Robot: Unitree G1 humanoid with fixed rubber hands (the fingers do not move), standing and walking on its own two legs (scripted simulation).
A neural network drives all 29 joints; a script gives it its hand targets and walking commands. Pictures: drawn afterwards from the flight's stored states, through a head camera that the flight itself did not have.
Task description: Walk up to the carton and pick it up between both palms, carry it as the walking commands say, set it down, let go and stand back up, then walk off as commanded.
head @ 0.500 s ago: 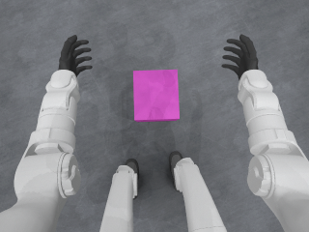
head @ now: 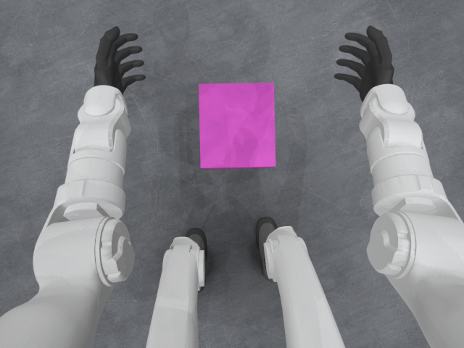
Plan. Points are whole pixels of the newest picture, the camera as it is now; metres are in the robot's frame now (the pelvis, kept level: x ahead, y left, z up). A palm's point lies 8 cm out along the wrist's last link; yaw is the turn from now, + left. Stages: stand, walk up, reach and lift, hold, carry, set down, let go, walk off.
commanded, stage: reach and lift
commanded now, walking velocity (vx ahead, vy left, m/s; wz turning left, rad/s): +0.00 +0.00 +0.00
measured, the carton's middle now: (236, 129) +0.50 -0.04 -0.54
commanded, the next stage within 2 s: none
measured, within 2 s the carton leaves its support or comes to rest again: neither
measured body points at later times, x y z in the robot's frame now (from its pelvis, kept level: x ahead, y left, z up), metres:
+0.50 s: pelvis -0.04 +0.00 -0.15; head +0.31 -0.01 +0.14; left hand +0.53 +0.16 -0.28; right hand +0.50 -0.23 -0.28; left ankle +0.06 +0.12 -0.58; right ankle +0.07 -0.12 -0.58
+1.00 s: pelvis -0.05 +0.00 -0.24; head +0.33 -0.01 +0.00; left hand +0.51 +0.16 -0.43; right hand +0.49 -0.23 -0.43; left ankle +0.06 +0.12 -0.58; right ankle +0.07 -0.12 -0.58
